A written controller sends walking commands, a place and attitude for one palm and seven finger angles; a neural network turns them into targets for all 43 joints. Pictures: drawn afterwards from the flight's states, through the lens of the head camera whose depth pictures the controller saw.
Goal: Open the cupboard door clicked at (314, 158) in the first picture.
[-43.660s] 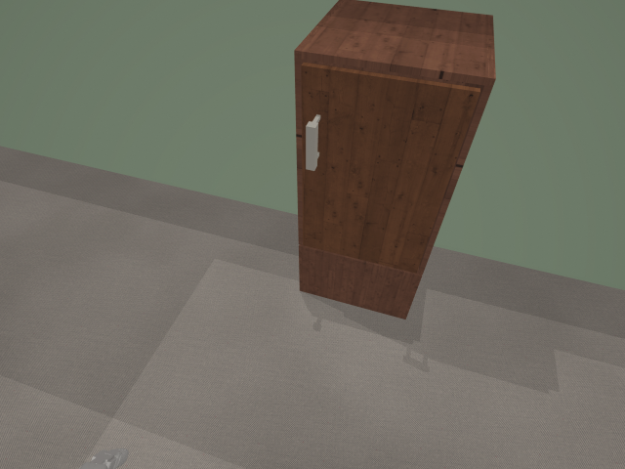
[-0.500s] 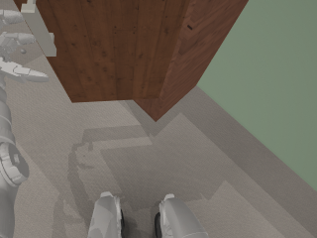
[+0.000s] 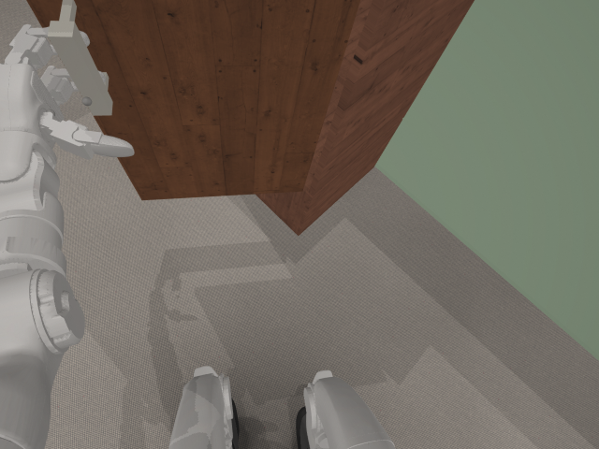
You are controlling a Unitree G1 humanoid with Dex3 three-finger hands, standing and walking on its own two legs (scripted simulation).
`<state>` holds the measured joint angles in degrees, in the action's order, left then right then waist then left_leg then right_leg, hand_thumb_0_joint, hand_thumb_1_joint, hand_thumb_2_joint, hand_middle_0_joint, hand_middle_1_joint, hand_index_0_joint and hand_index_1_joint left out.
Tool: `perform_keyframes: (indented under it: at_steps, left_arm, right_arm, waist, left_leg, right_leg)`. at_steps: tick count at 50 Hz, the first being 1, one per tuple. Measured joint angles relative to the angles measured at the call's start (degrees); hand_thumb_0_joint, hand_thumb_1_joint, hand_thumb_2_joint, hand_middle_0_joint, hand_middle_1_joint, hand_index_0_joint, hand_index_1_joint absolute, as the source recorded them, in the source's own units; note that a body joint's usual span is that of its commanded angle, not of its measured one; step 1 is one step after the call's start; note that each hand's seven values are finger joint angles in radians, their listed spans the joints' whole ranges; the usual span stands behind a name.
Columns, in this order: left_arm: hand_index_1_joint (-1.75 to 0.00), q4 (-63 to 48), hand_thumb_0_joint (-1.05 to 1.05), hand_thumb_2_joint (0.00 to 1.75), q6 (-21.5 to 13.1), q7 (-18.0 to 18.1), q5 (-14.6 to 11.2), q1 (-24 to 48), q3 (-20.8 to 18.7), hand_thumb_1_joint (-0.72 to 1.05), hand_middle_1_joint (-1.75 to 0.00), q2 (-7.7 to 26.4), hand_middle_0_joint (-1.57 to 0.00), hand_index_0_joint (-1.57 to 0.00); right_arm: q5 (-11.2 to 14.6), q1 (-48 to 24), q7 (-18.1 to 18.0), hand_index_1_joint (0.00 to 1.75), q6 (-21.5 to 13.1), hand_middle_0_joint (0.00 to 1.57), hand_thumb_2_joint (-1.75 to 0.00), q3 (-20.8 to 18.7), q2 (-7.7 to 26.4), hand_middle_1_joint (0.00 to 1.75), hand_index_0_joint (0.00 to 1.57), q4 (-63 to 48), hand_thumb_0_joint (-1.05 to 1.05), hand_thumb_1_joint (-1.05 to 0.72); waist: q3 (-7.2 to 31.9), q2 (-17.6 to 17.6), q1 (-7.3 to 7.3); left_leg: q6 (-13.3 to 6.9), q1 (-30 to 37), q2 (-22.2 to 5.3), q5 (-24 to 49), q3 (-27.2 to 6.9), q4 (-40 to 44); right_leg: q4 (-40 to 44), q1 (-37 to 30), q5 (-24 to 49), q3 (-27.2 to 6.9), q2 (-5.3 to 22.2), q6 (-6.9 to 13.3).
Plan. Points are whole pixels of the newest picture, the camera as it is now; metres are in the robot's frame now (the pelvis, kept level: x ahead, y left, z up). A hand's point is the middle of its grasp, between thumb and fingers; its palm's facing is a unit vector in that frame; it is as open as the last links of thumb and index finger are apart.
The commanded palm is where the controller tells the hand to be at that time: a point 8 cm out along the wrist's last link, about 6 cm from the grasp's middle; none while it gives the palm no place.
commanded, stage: slide the fingers in behind the handle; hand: left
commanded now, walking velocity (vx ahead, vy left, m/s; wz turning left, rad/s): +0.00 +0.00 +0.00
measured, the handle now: (86, 60) +0.59 +0.22 +0.07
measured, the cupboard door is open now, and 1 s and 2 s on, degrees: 52 52 72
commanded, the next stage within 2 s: close the thumb around the handle in 0.58 s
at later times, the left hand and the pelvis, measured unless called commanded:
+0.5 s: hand (106, 99) +0.53 +0.20 +0.07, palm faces +0.06 -1.00 -0.02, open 14.0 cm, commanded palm +0.51 +0.23 +0.06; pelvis +0.00 -0.01 +0.00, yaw +0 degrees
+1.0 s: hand (101, 102) +0.53 +0.20 +0.07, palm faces +0.06 -1.00 -0.02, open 11.1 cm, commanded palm +0.51 +0.23 +0.06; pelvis +0.00 -0.01 +0.00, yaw +0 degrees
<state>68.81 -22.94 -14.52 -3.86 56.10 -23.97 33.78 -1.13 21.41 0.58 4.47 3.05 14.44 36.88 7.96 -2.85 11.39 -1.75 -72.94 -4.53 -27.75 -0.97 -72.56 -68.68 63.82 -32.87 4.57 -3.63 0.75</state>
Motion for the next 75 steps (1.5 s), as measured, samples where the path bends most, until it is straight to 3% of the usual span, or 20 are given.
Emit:
perform_keyframes:
  at_steps: [18, 39, 47, 64, 75]
  left_arm:
    - [-1.2, -0.6, -0.02, 0.3, -0.1, 2.6, 0.6, -0.2, 0.3, -0.5, -1.2, -2.1, -0.29, -0.3]
    - [-1.2, -0.4, -0.02, 0.32, -0.5, 1.5, 0.2, -0.5, -0.3, -0.47, -1.2, -1.6, -0.31, -0.3]
    - [-1.23, -0.9, -0.01, 0.43, -0.5, 1.3, 0.1, -1.5, -0.6, -0.2, -1.23, -1.8, -0.32, -0.32]
    - [-1.33, 0.3, 0.0, 0.8, -1.5, 2.3, 0.5, -0.5, 0.2, 0.67, -1.32, -2.1, -0.37, -0.38]
    - [-1.35, -0.6, 0.01, 0.82, -1.5, 3.4, 0.2, -1.5, 0.1, 0.7, -1.34, -3.1, -0.34, -0.34]
  right_arm:
    - [-0.3, 0.4, 0.5, 0.3, 0.5, 0.2, -0.9, -0.6, 0.3, 0.3, 0.21, -0.2, 0.0, -0.91]
    - [0.0, -0.3, 0.3, 0.3, 0.5, 0.2, -0.9, -0.7, 0.4, 0.3, 0.21, -0.4, 0.0, -0.91]
    - [0.1, -0.2, 0.4, 0.3, 0.6, 0.2, -0.9, -0.7, 0.3, 0.3, 0.21, -0.6, 0.0, -0.91]
    - [-0.2, 0.0, 0.3, 0.3, 0.4, 0.2, -0.9, -0.6, 0.3, 0.3, 0.21, -0.1, 0.0, -0.91]
    - [-0.4, 0.4, 0.5, 0.3, 0.8, 0.2, -0.9, -0.8, 0.2, 0.3, 0.21, -0.1, 0.0, -0.91]
  waist:
    - [0.2, -0.1, 0.2]
    - [0.3, -0.1, 0.04]
    - [0.4, 0.0, 0.0]
    - [0.3, -0.1, 0.28]
    - [0.4, -0.2, 0.16]
  left_leg:
    - [0.5, 0.4, -0.1, 0.1, 0.0, 0.4]
    - [0.7, 0.3, -0.2, -0.2, 0.0, 0.2]
    - [0.5, 0.9, -0.3, -0.2, 0.2, 0.4]
    - [0.2, 0.6, 0.1, 0.0, 0.2, 0.4]
    - [0.2, 1.1, 0.1, 0.1, 0.5, 0.8]
  right_leg:
    - [-0.1, 0.0, -0.2, -0.1, -0.1, 0.5]
    - [-0.5, 0.1, -0.5, -0.1, -0.2, 0.7]
    - [-0.2, -0.4, -0.3, -0.4, -0.3, 0.5]
    - [0.0, -0.2, -0.1, -0.4, 0.0, 0.2]
    - [0.3, -0.6, 0.0, -0.6, 0.0, 0.1]
